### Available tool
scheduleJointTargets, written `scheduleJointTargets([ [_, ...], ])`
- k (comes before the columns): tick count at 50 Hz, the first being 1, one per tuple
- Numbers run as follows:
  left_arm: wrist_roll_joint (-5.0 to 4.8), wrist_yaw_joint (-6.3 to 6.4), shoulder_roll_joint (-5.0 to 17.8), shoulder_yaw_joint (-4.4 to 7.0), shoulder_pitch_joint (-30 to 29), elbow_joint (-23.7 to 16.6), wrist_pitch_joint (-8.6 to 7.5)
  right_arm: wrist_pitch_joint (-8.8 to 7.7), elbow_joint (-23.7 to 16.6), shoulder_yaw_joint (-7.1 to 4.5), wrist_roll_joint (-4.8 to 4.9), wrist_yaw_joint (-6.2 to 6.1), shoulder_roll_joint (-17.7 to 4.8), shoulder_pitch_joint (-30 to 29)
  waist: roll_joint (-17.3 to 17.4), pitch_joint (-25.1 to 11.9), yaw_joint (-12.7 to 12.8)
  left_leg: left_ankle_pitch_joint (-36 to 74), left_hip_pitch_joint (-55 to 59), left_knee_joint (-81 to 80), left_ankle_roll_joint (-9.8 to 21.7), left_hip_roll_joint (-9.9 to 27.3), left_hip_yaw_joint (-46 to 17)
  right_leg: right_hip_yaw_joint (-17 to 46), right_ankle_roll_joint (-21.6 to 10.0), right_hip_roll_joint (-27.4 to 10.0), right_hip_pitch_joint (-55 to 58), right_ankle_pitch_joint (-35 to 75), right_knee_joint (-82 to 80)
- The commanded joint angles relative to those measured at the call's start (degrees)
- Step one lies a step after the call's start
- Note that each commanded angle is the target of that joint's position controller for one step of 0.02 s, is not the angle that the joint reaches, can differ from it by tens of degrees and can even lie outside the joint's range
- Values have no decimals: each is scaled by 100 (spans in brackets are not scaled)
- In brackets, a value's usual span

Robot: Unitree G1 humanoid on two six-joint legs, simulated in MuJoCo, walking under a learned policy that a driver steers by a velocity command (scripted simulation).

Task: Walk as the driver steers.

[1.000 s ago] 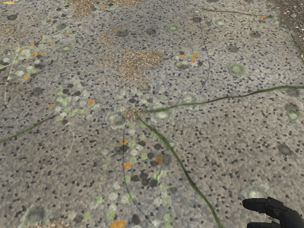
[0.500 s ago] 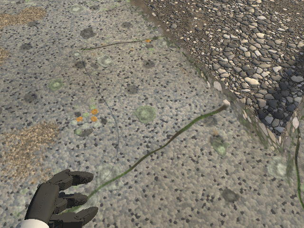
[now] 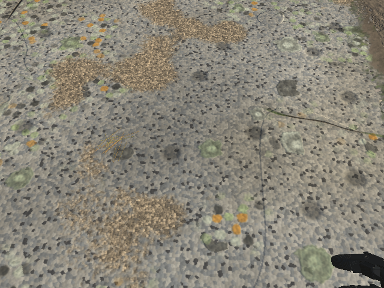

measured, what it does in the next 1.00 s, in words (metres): walks ahead: left foot, then right foot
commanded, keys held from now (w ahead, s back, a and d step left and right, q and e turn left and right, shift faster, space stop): q+shift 0.30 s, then e+shift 0.70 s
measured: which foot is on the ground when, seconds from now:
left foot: up 0.00-0.00, down 0.02-0.46, up 0.48-0.74, down 0.76-1.00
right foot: down 0.00-0.02, up 0.04-0.42, down 0.44-0.78, up 0.80-1.00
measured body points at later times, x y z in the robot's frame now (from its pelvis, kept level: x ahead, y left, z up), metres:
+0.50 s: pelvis +0.28 -0.02 +0.01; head +0.30 -0.01 +0.46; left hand +0.37 +0.28 -0.07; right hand +0.54 -0.21 -0.07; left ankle +0.19 +0.02 -0.68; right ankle +0.45 -0.07 -0.70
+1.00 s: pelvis +0.31 +0.01 +0.04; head +0.34 +0.02 +0.49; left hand +0.45 +0.31 -0.06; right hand +0.46 -0.27 -0.05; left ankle +0.30 +0.11 -0.70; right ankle +0.33 -0.14 -0.62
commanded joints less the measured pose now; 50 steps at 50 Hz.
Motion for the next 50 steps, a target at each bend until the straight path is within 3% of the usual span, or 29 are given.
scheduleJointTargets([
  [1, -92, -33, 1148, 302, -1009, -712, 8, 47, 664, -453, 105, -341, -871, 2866, 376, -1022, -1613, 442, 4577, -812, 320, -212, -911, 453, -203, -172, -3115, 2497, 5072],
  [2, -6, -48, 495, 120, -65, -1130, -25, 99, 460, -572, -86, -322, -1721, 2449, 1115, -1461, -543, 5273, 6007, 74, 1164, 1366, -3038, 985, 111, 343, -5127, -1043, 7414],
  [3, -156, -65, 866, 54, -534, -1688, -368, 18, -124, -642, 173, -273, -1825, 2201, 905, -3231, -875, 2044, 6789, -1207, 2075, 1863, -5211, 2841, 63, 625, -5634, -954, 7761],
  [4, -303, -29, 1082, 120, -1156, -1855, -466, -74, -266, -640, 228, -242, -1623, 1783, -137, -2422, -748, 764, 5934, -1926, 1772, 1764, -5257, 2933, -61, 408, -5939, -628, 7128],
  [6, -186, 104, 1058, 152, -1282, -1760, -315, -213, -443, -461, 373, -249, -1028, 1000, -1192, -1008, -91, 920, 3797, -2158, 1272, 1394, -4532, 2815, 6, -6, -5628, -200, 6157],
  [8, -78, 129, 1142, 261, -1118, -1736, -68, -216, -555, -444, 281, -307, -868, 711, -978, -521, 207, 1920, 2257, -2235, 1009, 896, -3651, 2768, 143, -241, -4823, -60, 5279],
  [9, -15, 146, 1015, 252, -1281, -1830, -24, -194, -523, -435, 311, -361, -791, 709, -893, -420, 203, 2323, 1718, -2173, 871, 582, -3208, 2644, 187, -252, -4550, 48, 4607],
  [12, 50, 173, 462, 116, -1950, -2123, 18, 44, -412, -513, 360, -627, -891, 945, -475, -805, -8, 3220, 1529, -1580, 391, -158, -2579, 2305, 281, 280, -4269, 1065, 2974],
  [15, -72, 118, 421, 95, -2472, -2236, 61, 352, -438, -550, 467, -821, -853, 1081, 20, -1250, -281, 2185, 1775, -1197, -281, -373, -2766, 2327, 258, 729, -3899, 2192, 1598],
  [18, -72, -45, 522, 103, -2702, -2161, -3, 394, -403, -399, 309, -890, -405, 1352, 489, -1154, -610, 870, 2156, -1016, -373, -57, -2901, 2312, 169, 485, -3847, 3100, 869],
  [20, -12, -107, 633, 158, -2510, -2073, -109, 327, -371, -269, 178, -850, -129, 1330, 598, -1075, -517, 831, 2530, -573, -277, 243, -3070, 2430, -96, 242, -3708, 3080, 490],
  [22, 84, -124, 661, 167, -2044, -1910, -228, 195, -336, -118, 54, -732, 210, 1421, 62, -1354, -383, 135, 2331, 508, -517, -135, -2583, 2868, -637, -225, -2338, 5016, -122],
  [23, 272, -107, 728, 130, -2051, -1961, -198, 138, -203, -128, 71, -687, 149, 2150, -1058, -1506, -740, -2119, 1472, 1671, -1033, -644, -2160, 4116, -1721, -1186, -1390, 6864, 189],
  [24, 206, -105, 542, 132, -1781, -1841, -119, 135, -185, -189, 98, -624, -294, 2261, -1896, -1788, -630, -3738, 913, 2243, -1348, -512, -1838, 5546, -2489, -1861, -1210, 6125, -189],
  [25, -10, -107, 620, 189, -1752, -1937, -25, 207, -272, -309, 130, -605, -740, 1741, -1337, -1624, -361, -3831, 639, 2610, -1442, -394, -1829, 5928, -2436, -1654, -1334, 4440, -325],
  [27, -149, -96, 1167, 377, -1700, -2090, 203, 389, -401, -358, 136, -608, -719, 949, -400, -1141, -144, -3440, 134, 3400, -1465, -517, -1760, 5843, -1972, -1243, -1854, 1823, -684],
  [28, -157, -60, 1218, 396, -1852, -2173, 274, 435, -427, -337, 119, -600, -583, 874, -239, -940, -236, -3170, 217, 3224, -1400, -444, -1810, 5637, -1737, -1049, -2333, 1117, -832],
  [30, -182, -21, 1039, 395, -2143, -2291, 452, 423, -396, -248, 158, -615, -207, 893, -537, -638, -415, -2901, 838, 1814, -1285, -477, -1509, 4838, -1201, -321, -3138, 478, -1081],
  [32, -185, 5, 966, 439, -2046, -2277, 587, 380, -289, -230, 198, -633, -47, 921, -1005, -820, -371, -2796, 1459, 925, -1266, -655, -1314, 4581, -1132, -3, -3231, 459, -1154],
  [36, -273, 73, 1073, 588, -1734, -2237, 692, 262, -133, -292, 276, -582, -172, 1021, -1450, -988, -305, -2232, 2048, -599, -1037, -670, -1556, 5117, -1095, -124, -2971, -300, -1324],
  [38, -328, 122, 1046, 606, -1832, -2284, 716, 199, 76, -386, 259, -586, -363, 1469, -1424, -1042, -549, -1600, 3064, -1678, -814, -389, -1557, 5022, -765, 128, -3505, -637, -1172],
  [39, -347, 136, 901, 578, -1941, -2403, 724, 185, 178, -493, 110, -598, -769, 1811, -824, -1178, -636, -2004, 3832, -2087, -382, 441, -2285, 4427, -395, 546, -4371, -908, -424],
  [40, -427, 99, 684, 541, -1875, -2445, 689, 169, 62, -548, -44, -593, -1030, 1357, 1055, -964, -404, -1950, 3613, -2470, 253, 1845, -3778, 3150, -300, 1202, -5193, -852, 1585],
  [41, -309, 39, 1096, 660, -1621, -2352, 612, 106, -190, -444, -203, -622, -695, 707, 1082, -743, -179, -1116, 3045, -2503, 446, 2289, -3908, 3086, -108, 756, -5424, -612, 2848],
  [42, -271, 12, 1268, 718, -1379, -2145, 637, 84, -347, -354, -118, -698, -366, 291, 607, -676, 12, -690, 2831, -2331, 242, 2024, -3223, 2871, -41, 605, -5220, -268, 3507],
  [43, -221, 20, 1143, 684, -1162, -1985, 689, 70, -396, -304, 13, -747, -212, 88, 300, -623, 80, -501, 2781, -2182, -3, 1648, -2682, 2781, 0, 564, -5162, 80, 3929],
  [45, -198, -7, 853, 568, -1051, -1944, 767, 87, -395, -259, 103, -805, -246, 166, 207, -454, 0, 172, 2768, -2095, -18, 1456, -2067, 2518, 139, 381, -5399, 394, 4837],
  [47, -280, -49, 744, 461, -1504, -2180, 776, 144, -339, -275, 72, -828, -360, 494, 322, -301, -243, 441, 3043, -2128, 88, 1365, -1640, 2175, 301, 85, -5718, 699, 4509],
  [50, -278, -136, 635, 343, -2043, -2495, 767, 248, -213, -365, 52, -822, -633, 997, 486, -389, -608, 867, 3646, -2032, 238, 1570, -1435, 1987, 456, -205, -5774, 732, 3665],
])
